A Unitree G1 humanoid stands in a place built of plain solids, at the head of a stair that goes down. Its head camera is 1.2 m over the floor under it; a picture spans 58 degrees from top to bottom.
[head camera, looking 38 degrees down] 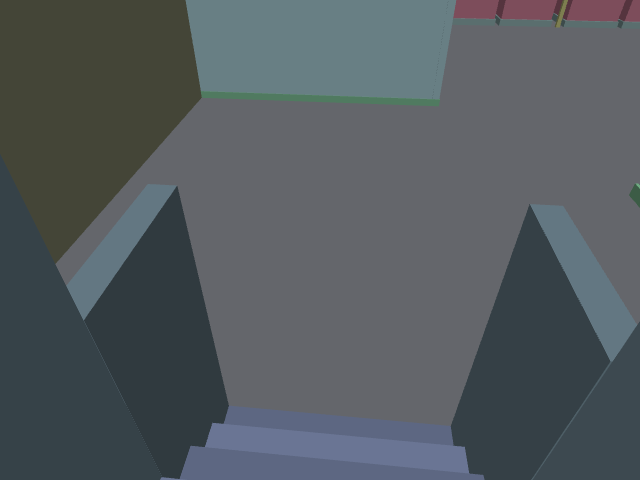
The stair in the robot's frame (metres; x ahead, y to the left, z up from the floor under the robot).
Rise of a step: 0.19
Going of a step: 0.21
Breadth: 1.20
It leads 6 degrees to the right of straight ahead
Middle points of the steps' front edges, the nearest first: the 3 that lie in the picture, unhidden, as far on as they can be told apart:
0.83 -0.05 -0.57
1.04 -0.07 -0.77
1.24 -0.09 -0.96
